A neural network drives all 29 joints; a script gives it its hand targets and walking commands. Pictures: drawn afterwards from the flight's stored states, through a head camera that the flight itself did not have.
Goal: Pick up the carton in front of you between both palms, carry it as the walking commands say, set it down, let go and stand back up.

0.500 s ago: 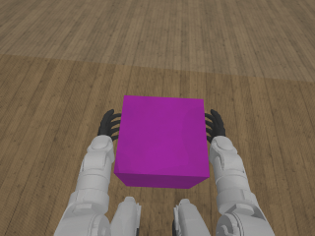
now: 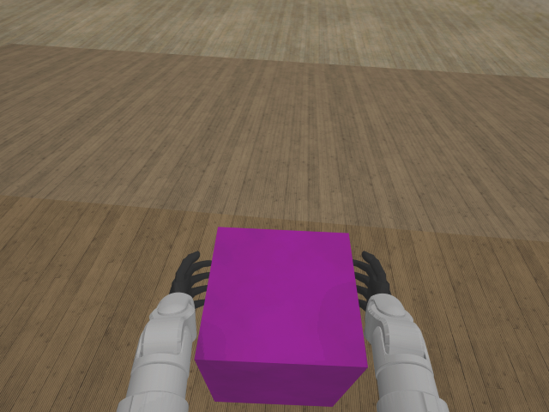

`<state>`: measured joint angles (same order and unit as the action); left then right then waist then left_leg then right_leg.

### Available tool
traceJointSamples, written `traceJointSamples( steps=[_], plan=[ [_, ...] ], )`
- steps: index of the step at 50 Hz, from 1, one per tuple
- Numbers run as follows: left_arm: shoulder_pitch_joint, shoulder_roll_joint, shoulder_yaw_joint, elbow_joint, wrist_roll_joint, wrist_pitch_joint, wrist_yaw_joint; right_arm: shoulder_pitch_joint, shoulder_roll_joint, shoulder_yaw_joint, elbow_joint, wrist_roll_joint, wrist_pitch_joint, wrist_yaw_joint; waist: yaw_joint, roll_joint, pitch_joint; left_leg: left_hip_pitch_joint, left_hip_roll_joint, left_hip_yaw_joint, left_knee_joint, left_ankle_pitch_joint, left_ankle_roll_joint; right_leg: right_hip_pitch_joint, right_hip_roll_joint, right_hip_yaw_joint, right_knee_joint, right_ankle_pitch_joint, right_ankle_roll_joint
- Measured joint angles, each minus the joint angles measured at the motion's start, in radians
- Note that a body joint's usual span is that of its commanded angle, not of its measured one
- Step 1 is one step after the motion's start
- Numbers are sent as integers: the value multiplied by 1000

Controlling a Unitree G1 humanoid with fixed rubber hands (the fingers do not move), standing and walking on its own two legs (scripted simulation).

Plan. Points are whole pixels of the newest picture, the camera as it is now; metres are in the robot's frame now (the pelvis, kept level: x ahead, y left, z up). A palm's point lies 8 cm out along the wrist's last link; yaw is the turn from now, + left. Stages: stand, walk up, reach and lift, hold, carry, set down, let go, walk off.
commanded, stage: reach and lift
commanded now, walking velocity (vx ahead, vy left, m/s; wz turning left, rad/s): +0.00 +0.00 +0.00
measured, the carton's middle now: (278, 321) +0.29 +0.00 -0.06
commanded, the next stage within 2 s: hold in 1.06 s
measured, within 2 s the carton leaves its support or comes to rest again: neither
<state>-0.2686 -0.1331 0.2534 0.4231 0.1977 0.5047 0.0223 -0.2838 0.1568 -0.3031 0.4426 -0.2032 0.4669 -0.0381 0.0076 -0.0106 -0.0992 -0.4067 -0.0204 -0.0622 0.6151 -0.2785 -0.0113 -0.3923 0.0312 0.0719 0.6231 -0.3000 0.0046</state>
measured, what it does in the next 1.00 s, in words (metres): stands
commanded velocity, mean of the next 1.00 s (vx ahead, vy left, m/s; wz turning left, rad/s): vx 0.00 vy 0.00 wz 0.00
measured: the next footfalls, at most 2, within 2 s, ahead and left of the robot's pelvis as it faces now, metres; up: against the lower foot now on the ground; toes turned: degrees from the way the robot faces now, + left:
none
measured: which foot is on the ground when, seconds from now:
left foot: down 0.00-1.00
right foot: down 0.00-1.00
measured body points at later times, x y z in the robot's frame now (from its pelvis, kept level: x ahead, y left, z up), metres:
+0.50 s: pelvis -0.01 +0.00 +0.01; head -0.03 +0.01 +0.46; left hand +0.30 +0.15 +0.03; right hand +0.31 -0.15 +0.04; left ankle +0.02 +0.13 -0.73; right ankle +0.01 -0.12 -0.73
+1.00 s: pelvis +0.01 +0.00 +0.02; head -0.02 +0.00 +0.47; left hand +0.30 +0.15 +0.04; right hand +0.31 -0.15 +0.05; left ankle +0.02 +0.13 -0.73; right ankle +0.01 -0.12 -0.73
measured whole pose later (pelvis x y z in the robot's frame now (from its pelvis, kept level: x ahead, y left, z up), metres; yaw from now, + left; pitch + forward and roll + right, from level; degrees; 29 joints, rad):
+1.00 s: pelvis +0.01 +0.00 +0.02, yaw +0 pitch -6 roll +0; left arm -0.24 -0.15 0.21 0.26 0.27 0.69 -0.02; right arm -0.26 0.15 -0.25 0.28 -0.27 0.66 0.01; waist 0.01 -0.01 0.03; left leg -0.08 -0.02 -0.06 0.37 -0.19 -0.01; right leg -0.07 0.02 0.08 0.38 -0.21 0.00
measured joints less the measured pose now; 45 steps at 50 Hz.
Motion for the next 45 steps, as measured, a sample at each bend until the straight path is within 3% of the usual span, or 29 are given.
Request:
traceJointSamples(
  steps=[7,14,30,45],
  plan=[
    [-2,-20,14,-33,48,85,-18,-5,1,-2,-29,-46,88,25,-3,4,45,172,0,0,-111,44,3,171,-7,2,-109,43,1],
    [-62,-31,59,-8,90,109,-38,-62,10,-46,-8,-92,112,45,0,-1,105,206,0,3,-117,57,4,203,-7,5,-113,55,1],
    [-46,-33,39,-68,85,130,-40,-49,14,-32,-62,-92,129,54,-3,3,123,255,0,4,-181,78,6,252,-11,9,-178,78,4],
    [17,-16,-31,-145,73,173,-39,12,-2,45,-140,-76,177,49,-1,2,126,315,3,0,-237,88,5,313,-12,6,-236,87,1]
  ],
)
